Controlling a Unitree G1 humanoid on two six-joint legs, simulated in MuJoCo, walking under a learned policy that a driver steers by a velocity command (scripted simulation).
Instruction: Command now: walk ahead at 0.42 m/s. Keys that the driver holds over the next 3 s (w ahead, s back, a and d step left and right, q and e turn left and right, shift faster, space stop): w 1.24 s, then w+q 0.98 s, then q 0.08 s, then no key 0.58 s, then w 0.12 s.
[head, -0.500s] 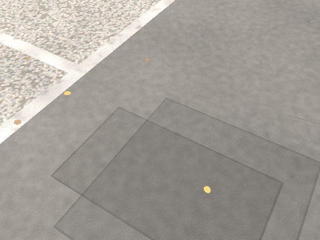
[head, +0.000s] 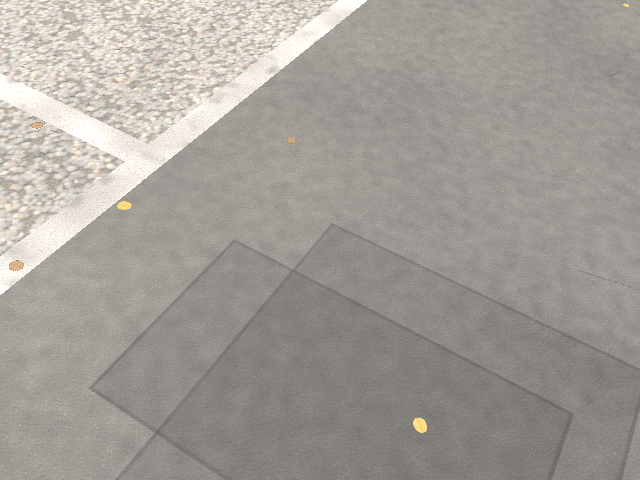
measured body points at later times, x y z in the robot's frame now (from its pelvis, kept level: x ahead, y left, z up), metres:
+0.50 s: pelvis +0.27 -0.05 -0.01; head +0.30 -0.05 +0.44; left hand +0.37 +0.22 -0.13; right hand +0.34 -0.32 -0.14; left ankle +0.22 +0.10 -0.66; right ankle +0.32 -0.12 -0.75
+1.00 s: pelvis +0.57 +0.03 -0.01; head +0.59 +0.04 +0.44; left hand +0.61 +0.31 -0.15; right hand +0.68 -0.24 -0.12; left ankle +0.62 +0.11 -0.75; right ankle +0.48 -0.12 -0.66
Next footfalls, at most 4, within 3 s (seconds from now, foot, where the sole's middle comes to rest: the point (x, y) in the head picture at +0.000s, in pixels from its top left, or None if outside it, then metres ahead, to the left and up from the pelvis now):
0.32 right None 0.36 -0.12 -0.78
0.86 left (249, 419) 0.66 0.12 -0.78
1.40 right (348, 307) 0.96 -0.12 -0.78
1.94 left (234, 240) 1.19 0.18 -0.78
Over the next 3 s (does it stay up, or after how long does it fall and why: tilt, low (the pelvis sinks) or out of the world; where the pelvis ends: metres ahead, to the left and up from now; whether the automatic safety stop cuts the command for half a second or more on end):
stays up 1.41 0.21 -0.02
